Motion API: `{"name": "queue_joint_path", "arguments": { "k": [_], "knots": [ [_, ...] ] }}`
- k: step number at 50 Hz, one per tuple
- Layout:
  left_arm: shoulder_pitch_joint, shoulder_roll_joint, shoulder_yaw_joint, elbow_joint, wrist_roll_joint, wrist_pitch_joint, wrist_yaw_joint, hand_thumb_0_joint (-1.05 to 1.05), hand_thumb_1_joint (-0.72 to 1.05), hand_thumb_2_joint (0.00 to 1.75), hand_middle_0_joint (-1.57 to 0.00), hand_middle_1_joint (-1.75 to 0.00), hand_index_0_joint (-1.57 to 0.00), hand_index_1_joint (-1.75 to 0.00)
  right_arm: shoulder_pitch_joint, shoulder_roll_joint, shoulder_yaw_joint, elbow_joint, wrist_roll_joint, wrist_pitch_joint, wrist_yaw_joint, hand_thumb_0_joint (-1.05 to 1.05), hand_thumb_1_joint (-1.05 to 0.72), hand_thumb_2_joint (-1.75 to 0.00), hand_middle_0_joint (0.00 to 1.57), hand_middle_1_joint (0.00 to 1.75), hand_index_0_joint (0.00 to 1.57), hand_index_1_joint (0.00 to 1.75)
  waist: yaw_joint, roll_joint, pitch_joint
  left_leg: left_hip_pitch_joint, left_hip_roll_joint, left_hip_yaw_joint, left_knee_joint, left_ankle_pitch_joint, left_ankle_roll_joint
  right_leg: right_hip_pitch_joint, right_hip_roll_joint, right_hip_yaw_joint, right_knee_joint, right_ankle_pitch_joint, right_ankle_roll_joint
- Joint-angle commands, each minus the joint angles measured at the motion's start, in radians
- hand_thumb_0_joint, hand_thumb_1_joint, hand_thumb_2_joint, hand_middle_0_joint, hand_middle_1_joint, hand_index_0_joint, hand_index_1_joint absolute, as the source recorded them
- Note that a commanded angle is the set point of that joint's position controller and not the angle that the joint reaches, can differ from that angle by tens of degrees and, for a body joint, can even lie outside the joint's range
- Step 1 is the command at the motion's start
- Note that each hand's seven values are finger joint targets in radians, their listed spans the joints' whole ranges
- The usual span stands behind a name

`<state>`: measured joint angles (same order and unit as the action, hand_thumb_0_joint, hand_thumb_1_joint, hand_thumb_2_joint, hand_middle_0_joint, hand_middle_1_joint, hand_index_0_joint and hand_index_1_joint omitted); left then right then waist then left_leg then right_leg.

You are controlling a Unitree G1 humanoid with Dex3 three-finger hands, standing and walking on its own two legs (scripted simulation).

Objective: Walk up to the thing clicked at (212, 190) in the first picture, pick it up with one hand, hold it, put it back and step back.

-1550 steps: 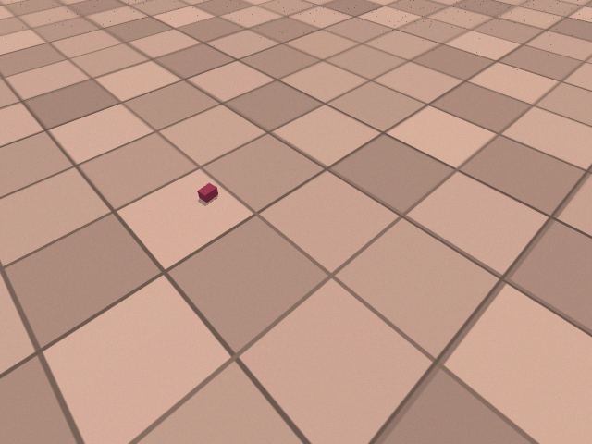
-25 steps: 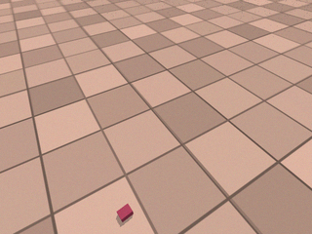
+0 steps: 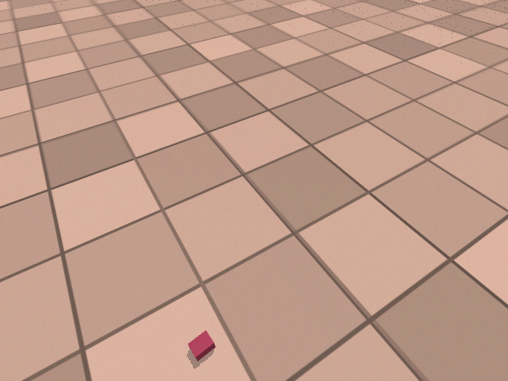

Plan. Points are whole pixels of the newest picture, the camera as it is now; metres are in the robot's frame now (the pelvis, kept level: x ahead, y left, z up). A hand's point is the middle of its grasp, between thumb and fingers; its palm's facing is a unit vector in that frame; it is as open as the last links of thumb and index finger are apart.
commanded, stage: stand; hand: left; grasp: from above
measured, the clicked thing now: (201, 345) +0.43 +0.23 -0.76
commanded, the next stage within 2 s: step back in 0.88 s
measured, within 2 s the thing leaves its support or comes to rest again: neither
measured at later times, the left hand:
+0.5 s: hand out of the picture +0.08 +0.25 -0.16, palm faces +0.01 -0.94 -0.34, open 7.4 cm
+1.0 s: hand out of the picture +0.08 +0.26 -0.16, palm faces +0.02 -0.93 -0.36, open 7.4 cm
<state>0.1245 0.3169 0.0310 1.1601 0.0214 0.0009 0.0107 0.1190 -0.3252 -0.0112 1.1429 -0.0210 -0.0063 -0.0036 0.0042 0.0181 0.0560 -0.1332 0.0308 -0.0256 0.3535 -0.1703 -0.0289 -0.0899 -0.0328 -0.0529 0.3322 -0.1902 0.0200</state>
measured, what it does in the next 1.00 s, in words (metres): stands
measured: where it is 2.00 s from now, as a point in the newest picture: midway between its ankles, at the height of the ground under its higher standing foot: outside the picture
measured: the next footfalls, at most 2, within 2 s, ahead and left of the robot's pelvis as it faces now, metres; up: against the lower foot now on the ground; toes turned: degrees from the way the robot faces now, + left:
right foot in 1.56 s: -0.08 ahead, -0.09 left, +0.00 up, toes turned -2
left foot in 1.94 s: -0.15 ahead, +0.15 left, +0.00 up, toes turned -2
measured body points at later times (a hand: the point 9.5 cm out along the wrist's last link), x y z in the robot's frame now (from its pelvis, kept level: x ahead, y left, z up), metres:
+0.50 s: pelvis +0.01 +0.00 +0.00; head +0.02 -0.01 +0.45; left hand +0.08 +0.29 -0.13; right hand +0.09 -0.30 -0.14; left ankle +0.02 +0.14 -0.75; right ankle +0.00 -0.13 -0.75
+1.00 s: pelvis +0.00 +0.00 -0.01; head +0.04 -0.01 +0.44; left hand +0.08 +0.30 -0.14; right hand +0.09 -0.31 -0.14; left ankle +0.02 +0.14 -0.74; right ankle +0.00 -0.13 -0.75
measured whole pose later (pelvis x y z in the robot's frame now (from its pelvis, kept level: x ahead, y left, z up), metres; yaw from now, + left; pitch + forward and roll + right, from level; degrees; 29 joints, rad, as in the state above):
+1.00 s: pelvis +0.00 +0.00 -0.01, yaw +0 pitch -1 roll -1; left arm 0.08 0.34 0.06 1.07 0.00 0.01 0.01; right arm 0.08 -0.37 -0.03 1.06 0.00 0.02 0.01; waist -0.01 0.03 0.12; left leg -0.25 0.03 -0.04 0.52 -0.21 0.00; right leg -0.17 -0.03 -0.06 0.43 -0.23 0.01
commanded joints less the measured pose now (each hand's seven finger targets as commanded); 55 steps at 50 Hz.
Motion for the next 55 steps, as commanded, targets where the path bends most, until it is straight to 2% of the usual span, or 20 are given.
{"name": "queue_joint_path", "arguments": {
  "k": [1, 6, 10, 12, 16, 32, 33, 40, 43, 44, 45, 46, 48, 49, 50, 51, 52, 53, 54, 55],
  "knots": [
    [-0.038, 0.212, 0.037, -0.058, -0.003, -0.024, 0.010, 0.00, 0.90, 0.90, -0.20, -0.30, -0.20, -0.30, -0.047, -0.200, -0.032, -0.053, 0.002, -0.018, -0.014, 0.00, -0.90, -0.90, 0.20, 0.30, 0.20, 0.30, 0.002, -0.010, -0.047, -0.004, 0.091, -0.071, -0.066, 0.084, 0.046, -0.011, -0.100, 0.084, -0.064, 0.056, -0.028],
    [-0.031, 0.212, 0.035, -0.059, -0.004, -0.027, 0.007, 0.00, 0.90, 0.90, -0.20, -0.30, -0.20, -0.30, -0.046, -0.206, -0.030, -0.050, 0.004, -0.019, -0.013, 0.00, -0.90, -0.90, 0.20, 0.30, 0.20, 0.30, 0.001, -0.006, -0.050, -0.004, 0.090, -0.073, -0.068, 0.083, 0.045, -0.005, -0.101, 0.081, -0.063, 0.072, -0.027],
    [-0.037, 0.214, 0.035, -0.061, -0.006, -0.028, 0.008, 0.00, 0.90, 0.90, -0.20, -0.30, -0.20, -0.30, -0.046, -0.208, -0.029, -0.051, 0.004, -0.020, -0.013, 0.00, -0.90, -0.90, 0.20, 0.30, 0.20, 0.30, 0.000, -0.010, -0.075, 0.019, 0.095, -0.069, -0.053, 0.157, 0.046, 0.010, -0.104, 0.081, -0.056, 0.127, -0.026],
    [-0.039, 0.217, 0.036, -0.063, -0.006, -0.028, 0.008, 0.00, 0.90, 0.90, -0.20, -0.30, -0.20, -0.30, -0.044, -0.209, -0.027, -0.050, 0.004, -0.020, -0.014, 0.00, -0.90, -0.90, 0.20, 0.30, 0.20, 0.30, 0.000, -0.010, -0.074, 0.013, 0.094, -0.066, -0.055, 0.152, 0.048, 0.014, -0.107, 0.085, -0.058, 0.136, -0.026],
    [-0.040, 0.217, 0.036, -0.065, -0.007, -0.026, 0.009, 0.00, 0.90, 0.90, -0.20, -0.30, -0.20, -0.30, -0.044, -0.213, -0.027, -0.050, 0.005, -0.022, -0.017, 0.00, -0.90, -0.90, 0.20, 0.30, 0.20, 0.30, 0.000, -0.006, -0.090, 0.028, 0.100, -0.063, -0.050, 0.203, 0.049, 0.027, -0.110, 0.082, -0.041, 0.182, -0.029],
    [-0.043, 0.222, 0.032, -0.069, -0.005, -0.027, 0.005, 0.00, 0.90, 0.90, -0.20, -0.30, -0.20, -0.30, -0.056, -0.212, -0.028, -0.055, 0.005, -0.020, -0.012, 0.00, -0.90, -0.90, 0.20, 0.30, 0.20, 0.30, 0.002, -0.011, -0.068, 0.023, 0.099, -0.068, -0.063, 0.152, 0.039, 0.005, -0.104, 0.078, -0.058, 0.114, -0.029],
    [-0.047, 0.218, 0.030, -0.069, -0.007, -0.027, 0.003, 0.00, 0.90, 0.90, -0.20, -0.30, -0.20, -0.30, -0.046, -0.217, -0.026, -0.053, 0.007, -0.020, -0.012, 0.00, -0.90, -0.90, 0.20, 0.30, 0.20, 0.30, -0.005, -0.009, -0.062, 0.007, 0.096, -0.061, -0.065, 0.139, 0.040, 0.013, -0.108, 0.085, -0.064, 0.122, -0.030],
    [-0.045, 0.225, 0.029, -0.077, -0.008, -0.030, 0.004, 0.00, 0.90, 0.90, -0.20, -0.30, -0.20, -0.30, -0.052, -0.218, -0.027, -0.056, 0.008, -0.022, -0.012, 0.00, -0.90, -0.90, 0.20, 0.30, 0.20, 0.30, -0.002, -0.014, -0.084, 0.035, 0.101, -0.062, -0.059, 0.193, 0.039, 0.016, -0.108, 0.080, -0.052, 0.166, -0.031],
    [-0.046, 0.228, 0.029, -0.078, -0.008, -0.030, 0.004, 0.00, 0.90, 0.90, -0.20, -0.30, -0.20, -0.30, -0.049, -0.214, -0.025, -0.056, 0.008, -0.019, -0.010, 0.00, -0.90, -0.90, 0.20, 0.30, 0.20, 0.30, -0.004, -0.022, -0.079, 0.030, 0.099, -0.059, -0.058, 0.175, 0.041, 0.012, -0.109, 0.081, -0.058, 0.160, -0.029],
    [-0.048, 0.301, 0.075, -0.096, -0.031, -0.021, 0.008, 0.00, 0.90, 0.90, -0.20, -0.30, -0.20, -0.30, -0.088, -0.269, -0.048, -0.087, 0.020, 0.001, -0.002, 0.00, -0.90, -0.90, 0.20, 0.30, 0.20, 0.30, -0.003, -0.030, 0.038, -0.069, 0.074, -0.065, 0.056, 0.315, 0.067, -0.047, -0.102, 0.093, 0.019, 0.320, -0.042],
    [-0.029, 0.298, 0.078, -0.112, -0.034, -0.018, 0.012, 0.00, 0.90, 0.90, -0.20, -0.30, -0.20, -0.30, -0.072, -0.248, -0.046, -0.107, 0.028, 0.006, -0.001, 0.00, -0.90, -0.90, 0.20, 0.30, 0.20, 0.30, -0.006, -0.042, 0.005, -0.073, 0.066, -0.045, 0.102, 0.343, 0.070, -0.033, -0.112, 0.090, 0.041, 0.381, -0.058],
    [-0.026, 0.298, 0.081, -0.133, -0.034, -0.016, 0.013, 0.00, 0.90, 0.90, -0.20, -0.30, -0.20, -0.30, -0.057, -0.243, -0.049, -0.117, 0.033, 0.010, 0.001, 0.00, -0.90, -0.90, 0.20, 0.30, 0.20, 0.30, -0.008, -0.049, -0.047, -0.059, 0.051, -0.031, 0.159, 0.345, 0.072, -0.021, -0.131, 0.108, 0.058, 0.419, -0.086],
    [-0.049, 0.308, 0.091, -0.177, -0.030, -0.008, 0.013, 0.00, 0.90, 0.90, -0.20, -0.30, -0.20, -0.30, -0.028, -0.238, -0.060, -0.143, 0.032, 0.022, 0.002, 0.00, -0.90, -0.90, 0.20, 0.30, 0.20, 0.30, -0.020, -0.092, -0.107, -0.055, 0.003, 0.003, 0.271, 0.230, 0.066, -0.053, -0.195, 0.161, 0.046, 0.406, -0.152],
    [-0.084, 0.311, 0.093, -0.201, -0.023, -0.002, 0.013, 0.00, 0.90, 0.90, -0.20, -0.30, -0.20, -0.30, -0.015, -0.236, -0.066, -0.151, 0.031, 0.030, 0.005, 0.00, -0.90, -0.90, 0.20, 0.30, 0.20, 0.30, -0.029, -0.129, -0.123, -0.067, -0.029, 0.011, 0.347, 0.083, 0.064, -0.076, -0.237, 0.188, 0.040, 0.392, -0.186],
    [-0.115, 0.317, 0.095, -0.227, -0.015, 0.001, 0.014, 0.00, 0.90, 0.90, -0.20, -0.30, -0.20, -0.30, 0.000, -0.230, -0.071, -0.162, 0.028, 0.040, 0.008, 0.00, -0.90, -0.90, 0.20, 0.30, 0.20, 0.30, -0.032, -0.171, -0.114, -0.083, -0.057, 0.007, 0.433, -0.113, 0.068, -0.124, -0.283, 0.212, 0.037, 0.382, -0.223],
    [-0.137, 0.323, 0.096, -0.254, -0.003, 0.004, 0.015, 0.00, 0.90, 0.90, -0.20, -0.30, -0.20, -0.30, 0.026, -0.232, -0.077, -0.176, 0.023, 0.047, 0.011, 0.00, -0.90, -0.90, 0.20, 0.30, 0.20, 0.30, -0.039, -0.211, -0.107, -0.098, -0.061, -0.013, 0.497, -0.270, 0.080, -0.165, -0.319, 0.239, 0.051, 0.364, -0.255],
    [-0.147, 0.323, 0.097, -0.270, 0.002, 0.006, 0.014, 0.00, 0.90, 0.90, -0.20, -0.30, -0.20, -0.30, 0.047, -0.230, -0.079, -0.187, 0.025, 0.052, 0.014, 0.00, -0.90, -0.90, 0.20, 0.30, 0.20, 0.30, -0.043, -0.210, -0.093, -0.118, -0.055, -0.034, 0.524, -0.329, 0.082, -0.181, -0.324, 0.223, 0.076, 0.367, -0.261],
    [-0.158, 0.320, 0.094, -0.285, 0.005, 0.006, 0.015, 0.00, 0.90, 0.90, -0.20, -0.30, -0.20, -0.30, 0.059, -0.224, -0.079, -0.199, 0.027, 0.053, 0.016, 0.00, -0.90, -0.90, 0.20, 0.30, 0.20, 0.30, -0.048, -0.217, -0.076, -0.143, -0.048, -0.035, 0.493, -0.316, 0.083, -0.171, -0.306, 0.201, 0.110, 0.386, -0.248],
    [-0.168, 0.313, 0.090, -0.299, 0.005, 0.009, 0.017, 0.00, 0.90, 0.90, -0.20, -0.30, -0.20, -0.30, 0.076, -0.229, -0.083, -0.203, 0.026, 0.049, 0.017, 0.00, -0.90, -0.90, 0.20, 0.30, 0.20, 0.30, -0.054, -0.217, -0.079, -0.145, -0.038, -0.027, 0.413, -0.245, 0.085, -0.151, -0.277, 0.183, 0.159, 0.387, -0.218],
    [-0.162, 0.297, 0.084, -0.304, 0.000, 0.015, 0.016, 0.00, 0.90, 0.90, -0.20, -0.30, -0.20, -0.30, 0.091, -0.228, -0.087, -0.202, 0.020, 0.041, 0.014, 0.00, -0.90, -0.90, 0.20, 0.30, 0.20, 0.30, -0.053, -0.188, -0.087, -0.134, -0.031, -0.005, 0.266, -0.105, 0.080, -0.123, -0.234, 0.148, 0.225, 0.349, -0.177]
  ]
}}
